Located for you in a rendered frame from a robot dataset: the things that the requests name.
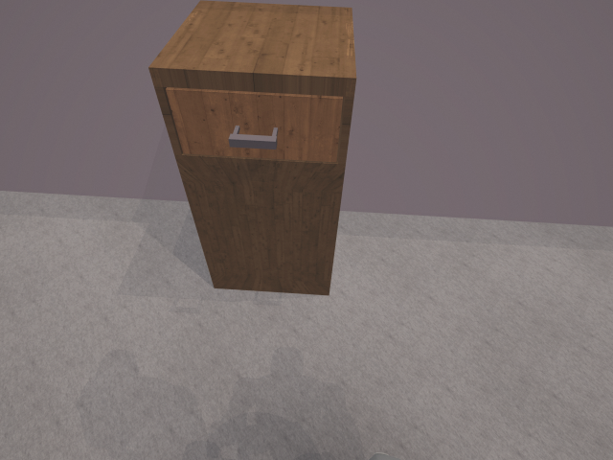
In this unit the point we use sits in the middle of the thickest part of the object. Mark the drawer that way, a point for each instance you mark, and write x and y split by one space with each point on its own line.
308 125

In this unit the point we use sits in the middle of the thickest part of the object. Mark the handle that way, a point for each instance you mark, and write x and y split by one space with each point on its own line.
253 141

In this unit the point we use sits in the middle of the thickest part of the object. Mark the cabinet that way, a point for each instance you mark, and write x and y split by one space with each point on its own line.
264 224

